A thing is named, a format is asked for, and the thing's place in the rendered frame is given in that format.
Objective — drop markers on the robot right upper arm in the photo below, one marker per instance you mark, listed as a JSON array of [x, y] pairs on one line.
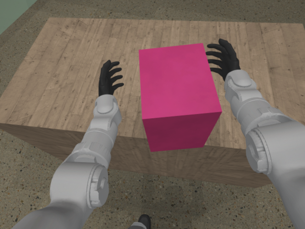
[[278, 151]]

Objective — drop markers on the pedestal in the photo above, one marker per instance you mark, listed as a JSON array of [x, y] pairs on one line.
[[49, 102]]

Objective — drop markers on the robot left upper arm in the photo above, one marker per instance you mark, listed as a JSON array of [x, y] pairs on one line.
[[77, 189]]

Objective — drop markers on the right robot hand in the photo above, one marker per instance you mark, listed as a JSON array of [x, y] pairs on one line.
[[228, 62]]

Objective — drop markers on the right robot forearm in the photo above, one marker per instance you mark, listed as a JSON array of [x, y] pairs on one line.
[[247, 104]]

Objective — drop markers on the left robot forearm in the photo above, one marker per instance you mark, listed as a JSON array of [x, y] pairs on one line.
[[100, 136]]

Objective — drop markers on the left robot hand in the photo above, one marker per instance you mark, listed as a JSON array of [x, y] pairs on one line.
[[105, 82]]

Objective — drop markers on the carton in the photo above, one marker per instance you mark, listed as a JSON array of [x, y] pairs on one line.
[[180, 105]]

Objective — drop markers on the left robot foot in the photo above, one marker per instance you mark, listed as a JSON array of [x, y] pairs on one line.
[[145, 220]]

